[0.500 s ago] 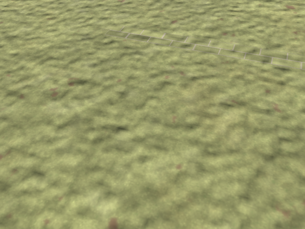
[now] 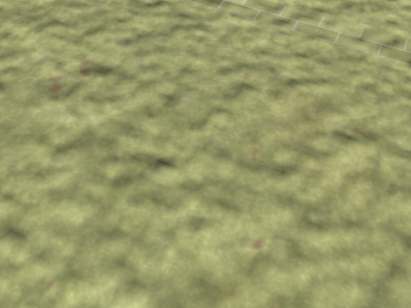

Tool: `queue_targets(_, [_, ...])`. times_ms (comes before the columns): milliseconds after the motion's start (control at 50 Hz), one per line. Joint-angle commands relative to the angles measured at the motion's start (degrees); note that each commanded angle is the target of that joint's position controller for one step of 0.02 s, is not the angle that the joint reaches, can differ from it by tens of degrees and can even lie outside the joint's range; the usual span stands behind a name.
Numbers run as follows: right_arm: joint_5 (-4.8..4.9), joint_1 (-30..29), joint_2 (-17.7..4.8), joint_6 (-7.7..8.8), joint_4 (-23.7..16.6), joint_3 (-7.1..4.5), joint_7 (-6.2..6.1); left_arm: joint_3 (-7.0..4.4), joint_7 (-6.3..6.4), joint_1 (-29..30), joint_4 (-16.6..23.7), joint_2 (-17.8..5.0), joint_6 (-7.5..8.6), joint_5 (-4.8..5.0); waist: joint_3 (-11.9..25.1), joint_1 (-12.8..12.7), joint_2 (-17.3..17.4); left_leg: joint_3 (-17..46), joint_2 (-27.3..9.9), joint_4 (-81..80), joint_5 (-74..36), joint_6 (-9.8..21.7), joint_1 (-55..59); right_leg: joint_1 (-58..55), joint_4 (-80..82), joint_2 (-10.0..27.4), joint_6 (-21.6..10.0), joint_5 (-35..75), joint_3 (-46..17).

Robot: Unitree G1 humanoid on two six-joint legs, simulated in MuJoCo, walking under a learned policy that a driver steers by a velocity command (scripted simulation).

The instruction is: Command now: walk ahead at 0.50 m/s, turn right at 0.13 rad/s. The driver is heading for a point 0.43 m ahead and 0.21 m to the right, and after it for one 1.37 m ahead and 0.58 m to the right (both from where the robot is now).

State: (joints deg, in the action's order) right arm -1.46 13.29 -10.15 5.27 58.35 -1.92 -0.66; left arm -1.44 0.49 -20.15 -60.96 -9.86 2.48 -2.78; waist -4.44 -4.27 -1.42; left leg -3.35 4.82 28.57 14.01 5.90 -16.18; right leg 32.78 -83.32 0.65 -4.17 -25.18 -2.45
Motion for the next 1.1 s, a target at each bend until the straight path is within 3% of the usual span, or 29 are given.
queue_targets(20, [-0.19,7.3,-4.7,1.8,-0.7,-0.63,-0.56,0.31,-1.76,-2.9,2.6,1.6,-0.34,-0.97,3.7,0.2,3.9,13.2,-18.0,-12.3,-34.6,9.5,-1.0,0.8,18.8,3.2,2.9,12.1,0.3])
queue_targets(40, [0.54,6.0,-4.6,2.07,-1.1,-0.54,-0.44,0.46,-2.02,-0.8,4.3,1.0,0.27,-0.21,3.4,-0.7,6.3,9.3,-16.3,-12.6,-37.4,7.9,-3.6,-2.6,25.7,3.5,2.1,17.1,0.4])
queue_targets(60, [0.9,5.1,-4.0,2.18,-1.6,-0.28,-0.17,0.7,-2.18,1.6,5.2,0.8,0.96,0.37,3.4,-0.7,6.7,5.9,-14.5,-13.2,-36.7,6.3,-6.3,-7.5,32.3,2.8,1.3,22.5,1.7])
queue_targets(100, [1.71,5.5,-5.6,2.12,-2.1,-0.5,0.25,0.73,-2.24,6.1,6.1,-0.3,1.16,1.21,3.3,0.9,6.5,4.3,-13.9,-14.6,-33.5,4.5,-5.0,-11.9,38.1,0.8,0.2,27.5,4.0])
queue_targets(140, [1.75,9.0,-5.7,1.7,-0.8,-0.37,0.01,0.66,-2.2,12.2,8.3,-1.7,0.75,1.29,0.6,2.5,4.8,4.9,-16.2,-15.9,-33.1,3.5,1.6,-8.1,40.7,0.7,-1.3,26.8,4.9])
queue_targets(180, [0.96,12.6,-6.1,1.16,0.7,-0.23,-0.31,0.45,-2.18,16.1,10.0,-2.6,0.89,1.17,-1.3,3.6,3.4,3.2,-17.0,-13.5,-38.8,2.7,9.2,-5.7,44.4,-0.5,-3.3,23.0,6.3])
queue_targets(220, [0.37,14.1,-7.8,0.85,1.1,-0.4,-0.77,-0.18,-2.1,11.8,8.8,-3.7,1.29,1.05,1.8,1.9,4.3,-0.1,-16.1,-4.0,-51.4,1.9,14.7,-11.7,47.0,-4.3,-5.2,17.6,8.9])
queue_targets(240, [0.2,13.7,-9.2,0.52,1.0,-0.66,-0.91,-0.76,-1.81,4.7,6.7,-4.6,1.47,1.13,4.8,-1.6,4.1,-1.6,-15.4,5.9,-53.1,1.5,14.4,-19.3,50.5,-5.9,-6.5,16.9,9.1])
queue_targets(260, [0.3,13.4,-9.8,0.49,0.0,-0.65,-0.93,-2.14,-1.38,-2.8,4.9,-8.1,1.71,0.57,8.9,-5.1,3.3,-3.2,-14.8,18.6,-44.6,0.5,7.8,-30.1,52.7,-2.7,-8.9,15.5,3.1])
queue_targets(280, [0.18,16.5,-6.3,0.5,-2.0,-0.02,-0.5,-3.9,-0.98,-7.6,5.0,-14.9,1.51,0.19,15.7,-4.3,-7.4,-6.8,-9.4,40.6,-9.7,-1.5,-4.1,-41.9,53.0,12.9,-15.1,19.1,-17.9])
queue_targets(300, [1.18,15.6,-6.8,0.7,-4.1,-0.57,0.4,-4.1,-1.23,-8.4,5.2,-15.1,0.07,2.09,20.1,-4.0,-12.4,0.5,0.3,54.3,18.5,-3.1,-22.3,-52.1,64.4,20.9,-23.3,11.9,-44.6])
queue_targets(320, [0.04,7.9,-9.2,0.81,-6.2,-0.96,0.52,-3.84,-1.08,-3.3,5.6,-13.6,-0.38,2.54,9.5,-2.6,-3.4,5.5,-4.8,52.7,13.5,-2.0,-30.8,-46.4,66.4,18.0,-19.9,4.9,-37.6])
queue_targets(360, [0.48,3.6,-8.0,1.48,-8.0,-1.1,0.7,-3.21,-0.83,3.1,6.6,-10.5,-0.3,1.77,0.2,2.0,1.0,5.4,-8.6,42.5,6.4,-2.6,-26.5,-30.9,68.4,13.4,-14.5,17.5,-25.5])
queue_targets(400, [-0.59,6.0,-6.3,-0.69,-7.5,-0.9,0.68,-2.63,-0.56,4.9,7.6,-8.4,0.6,1.91,1.4,5.6,1.0,5.4,-9.8,37.0,5.2,-4.4,-18.4,-23.1,69.0,9.5,-12.5,27.9,-19.0])
queue_targets(440, [-0.86,4.7,-6.0,-2.18,-8.4,-1.07,0.78,-2.91,-0.59,3.7,7.9,-9.6,1.62,2.32,2.9,6.2,0.3,4.2,-9.2,33.4,3.0,-5.9,-17.1,-22.0,69.7,7.3,-12.5,34.6,-15.7])
queue_targets(500, [-0.72,-4.2,-6.4,-2.58,-12.2,-1.28,0.95,-3.5,-0.38,0.4,7.6,-11.2,1.48,2.94,2.1,4.5,-0.8,3.2,-9.3,25.4,-4.6,-7.8,-19.3,-21.8,71.1,5.4,-11.2,34.0,-14.2])
queue_targets(580, [-0.32,-13.7,-6.3,-2.7,-15.9,-1.0,1.63,-3.74,-0.3,-4.5,7.6,-11.2,1.12,2.62,1.7,0.9,-2.2,3.4,-8.0,16.0,-12.1,-8.1,-21.1,-25.9,69.9,4.5,-9.5,34.0,-15.2])
queue_targets(660, [0.24,-19.7,-6.9,-2.07,-18.9,-0.6,1.85,-4.02,0.07,-7.3,8.3,-12.0,0.83,1.8,0.9,-1.0,-3.1,3.9,-6.1,7.9,-11.4,-7.6,-19.6,-30.0,66.9,5.6,-9.0,35.0,-18.1])
queue_targets(700, [0.55,-17.1,-8.2,-1.48,-19.1,-0.76,1.7,-4.2,0.53,-5.3,9.5,-12.8,1.13,1.6,1.1,1.1,-4.0,4.8,-5.4,2.8,-9.5,-6.5,-12.9,-29.1,65.1,6.3,-7.3,35.4,-19.9])
queue_targets(740, [0.54,-6.8,-10.8,-0.57,-16.4,-1.74,1.03,-4.66,0.37,-2.0,10.9,-14.5,1.66,1.61,4.9,6.1,-3.1,3.9,-3.0,-1.1,-6.7,-4.7,1.9,-26.1,56.5,4.7,-4.9,43.8,-19.6])
queue_targets(760, [-0.1,1.2,-13.1,0.38,-14.5,-2.53,0.33,-4.56,-0.19,-1.6,11.3,-13.9,2.26,2.02,10.0,9.9,0.7,6.1,-5.8,-3.0,-6.5,-3.1,13.4,-22.5,44.8,0.6,-3.6,42.3,-16.3])
queue_targets(780, [-1.3,10.5,-17.5,0.65,-14.5,-3.37,-0.72,-3.38,-0.54,-3.2,13.4,-9.4,2.78,2.4,19.9,12.3,8.0,19.8,-20.3,-3.6,5.2,-0.8,26.5,-15.9,28.3,-2.7,-2.8,24.0,-10.9])
queue_targets(800, [-1.94,7.8,-21.6,-0.22,-15.2,-4.32,-0.74,-3.12,-0.52,-11.0,14.8,-6.7,2.32,4.56,24.4,6.6,23.0,47.1,-31.7,-12.3,7.6,6.0,34.3,-0.4,15.2,-10.2,-1.5,-8.4,-5.3])
queue_targets(820, [-1.17,3.0,-15.7,-0.99,-16.4,-3.63,-0.49,-3.51,0.1,-9.7,12.6,-11.5,1.15,2.52,16.9,5.0,11.6,45.3,-29.7,-12.8,15.7,5.3,26.6,3.9,10.1,-3.8,-2.1,-3.0,-5.1])
queue_targets(840, [-0.6,-0.4,-10.8,-1.09,-17.1,-2.39,-0.28,-3.66,-0.47,-4.9,13.1,-11.5,0.8,1.82,9.7,5.3,4.9,35.1,-26.5,-13.8,13.2,4.1,18.6,3.2,11.0,-1.9,-1.9,2.9,-4.2])
queue_targets(860, [-0.72,-1.5,-9.1,-1.0,-16.7,-1.88,-0.07,-3.49,-0.95,-2.5,13.7,-10.2,0.62,1.78,6.4,4.8,3.0,26.9,-23.8,-14.9,4.0,3.1,13.7,2.0,13.1,-0.2,-1.4,6.0,-3.7])
queue_targets(900, [-0.32,0.6,-8.4,-0.42,-15.2,-1.56,-0.11,-3.4,-2.05,-1.7,14.2,-9.1,-0.67,0.85,4.5,3.9,7.0,16.8,-20.2,-16.1,-7.9,1.7,9.8,0.3,15.0,1.5,-0.6,7.3,-2.6])
queue_targets(960, [0.56,3.9,-8.4,1.1,-13.5,-1.75,0.39,-3.15,-2.79,1.1,15.8,-8.0,-1.96,1.04,4.9,3.4,7.4,10.1,-19.5,-16.5,-20.4,1.9,11.1,3.1,15.3,1.7,-0.2,9.4,-1.5])
queue_targets(1100, [0.29,7.7,-9.0,1.04,-11.3,-2.0,0.35,-1.59,-4.34,15.2,21.6,-6.2,-1.99,1.03,1.3,5.4,6.4,-1.6,-18.0,-19.3,-23.7,1.9,12.2,7.1,31.3,3.3,1.2,22.2,2.7])
